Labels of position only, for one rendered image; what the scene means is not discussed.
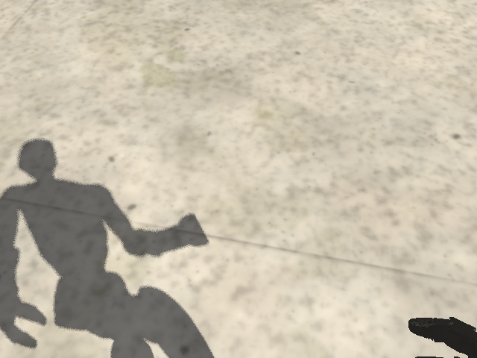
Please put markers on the robot right hand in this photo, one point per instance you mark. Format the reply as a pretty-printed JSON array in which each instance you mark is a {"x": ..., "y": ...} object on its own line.
[{"x": 454, "y": 333}]

